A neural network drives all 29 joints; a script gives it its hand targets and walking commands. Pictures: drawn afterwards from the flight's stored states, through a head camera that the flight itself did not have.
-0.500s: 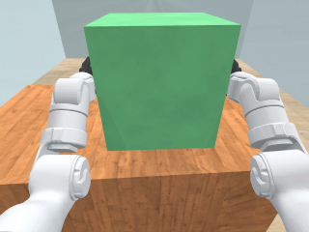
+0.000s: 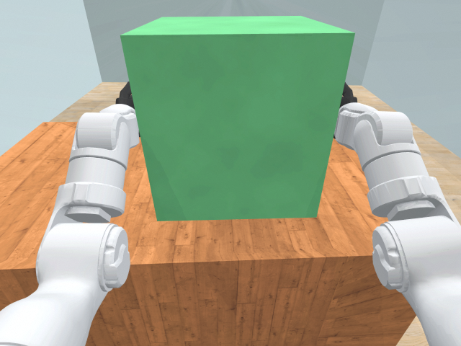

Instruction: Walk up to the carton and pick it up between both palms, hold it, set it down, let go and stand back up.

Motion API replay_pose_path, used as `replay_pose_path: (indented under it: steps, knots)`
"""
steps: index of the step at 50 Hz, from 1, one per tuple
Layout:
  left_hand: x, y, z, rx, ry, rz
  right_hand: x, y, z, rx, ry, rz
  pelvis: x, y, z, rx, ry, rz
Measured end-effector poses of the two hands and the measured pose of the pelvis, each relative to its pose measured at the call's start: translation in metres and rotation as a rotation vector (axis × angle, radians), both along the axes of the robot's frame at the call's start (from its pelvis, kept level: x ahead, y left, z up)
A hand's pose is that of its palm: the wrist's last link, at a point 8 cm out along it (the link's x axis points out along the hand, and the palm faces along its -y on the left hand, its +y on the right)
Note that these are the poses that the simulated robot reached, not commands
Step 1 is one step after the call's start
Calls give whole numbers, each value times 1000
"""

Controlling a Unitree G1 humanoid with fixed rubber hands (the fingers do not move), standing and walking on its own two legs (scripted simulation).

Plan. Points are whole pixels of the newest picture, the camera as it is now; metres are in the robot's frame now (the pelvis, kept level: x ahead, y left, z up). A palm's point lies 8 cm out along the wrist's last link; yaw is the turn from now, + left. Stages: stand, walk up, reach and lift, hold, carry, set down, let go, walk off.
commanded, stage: hold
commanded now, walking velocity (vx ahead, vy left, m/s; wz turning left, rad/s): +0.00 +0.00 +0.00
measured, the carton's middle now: (234, 110) +0.42 +0.00 +0.30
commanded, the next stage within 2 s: none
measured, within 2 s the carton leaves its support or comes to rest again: neither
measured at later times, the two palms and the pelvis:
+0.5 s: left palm (125, 119) +0.38 +0.18 +0.30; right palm (342, 117) +0.37 -0.17 +0.31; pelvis +0.00 +0.01 +0.00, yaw -1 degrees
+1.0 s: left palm (126, 118) +0.38 +0.18 +0.30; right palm (343, 118) +0.37 -0.17 +0.30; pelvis +0.00 +0.00 +0.00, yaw +0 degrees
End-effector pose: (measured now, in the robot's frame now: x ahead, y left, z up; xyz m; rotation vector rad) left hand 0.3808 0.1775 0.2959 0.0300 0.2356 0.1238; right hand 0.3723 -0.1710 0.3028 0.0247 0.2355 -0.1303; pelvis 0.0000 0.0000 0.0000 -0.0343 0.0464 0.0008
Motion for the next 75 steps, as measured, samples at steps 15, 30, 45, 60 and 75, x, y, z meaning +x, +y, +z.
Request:
replay_pose_path:
  steps: [15,30,45,60,75]
  knots:
    - [-1,3,0,8,-9,-1,-1,3,-2,12,-8,-1,3,4,0,-3,-8,-7]
    - [-1,2,2,9,-8,-4,-2,2,3,19,-6,-6,3,6,0,-3,-16,-14]
    - [-1,0,2,8,-6,-1,-2,0,1,11,-4,-1,2,4,0,-2,-9,-11]
    - [-2,1,2,12,-3,1,-1,1,0,23,0,-1,2,2,1,-3,-13,-6]
    - [-2,7,2,11,-16,0,1,7,8,21,-12,1,7,3,1,-4,-21,-9]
